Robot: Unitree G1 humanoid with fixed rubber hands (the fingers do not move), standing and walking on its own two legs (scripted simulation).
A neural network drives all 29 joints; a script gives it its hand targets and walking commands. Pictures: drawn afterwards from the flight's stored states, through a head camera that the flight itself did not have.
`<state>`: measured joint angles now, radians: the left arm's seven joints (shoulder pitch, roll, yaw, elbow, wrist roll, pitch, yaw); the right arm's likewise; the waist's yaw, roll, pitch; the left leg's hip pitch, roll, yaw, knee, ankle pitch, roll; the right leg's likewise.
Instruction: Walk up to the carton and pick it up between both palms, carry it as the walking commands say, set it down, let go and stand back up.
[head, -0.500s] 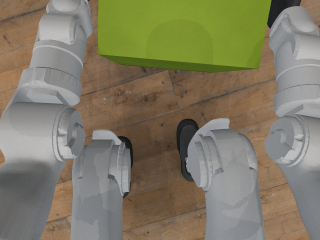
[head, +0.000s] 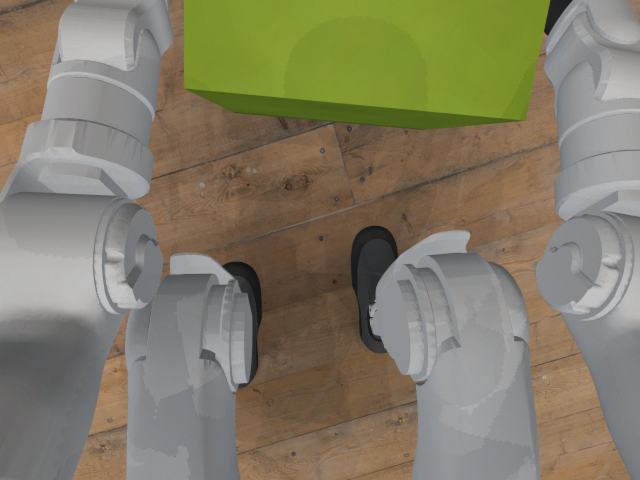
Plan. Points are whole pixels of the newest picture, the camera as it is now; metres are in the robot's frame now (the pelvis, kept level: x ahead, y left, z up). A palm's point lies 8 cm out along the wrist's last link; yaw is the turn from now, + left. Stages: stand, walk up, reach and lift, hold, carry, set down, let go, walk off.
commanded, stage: set down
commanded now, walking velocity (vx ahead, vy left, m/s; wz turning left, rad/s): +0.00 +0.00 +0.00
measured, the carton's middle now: out of the picture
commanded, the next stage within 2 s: let go in 1.86 s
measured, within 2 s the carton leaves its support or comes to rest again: neither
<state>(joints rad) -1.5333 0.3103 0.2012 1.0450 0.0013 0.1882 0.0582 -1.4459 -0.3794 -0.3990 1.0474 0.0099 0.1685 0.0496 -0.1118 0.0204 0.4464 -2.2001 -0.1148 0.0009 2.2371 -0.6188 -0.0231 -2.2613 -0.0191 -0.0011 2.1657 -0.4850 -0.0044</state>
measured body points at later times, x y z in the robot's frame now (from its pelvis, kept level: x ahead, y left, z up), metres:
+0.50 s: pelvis +0.01 +0.00 +0.00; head +0.38 -0.03 +0.24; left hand +0.60 +0.12 -0.18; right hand +0.53 -0.30 -0.18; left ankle +0.11 +0.11 -0.33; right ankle +0.14 -0.12 -0.33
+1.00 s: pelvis +0.02 -0.01 +0.07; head +0.36 -0.05 +0.35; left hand +0.62 +0.12 -0.05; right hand +0.54 -0.32 -0.05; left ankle +0.11 +0.11 -0.33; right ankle +0.14 -0.12 -0.33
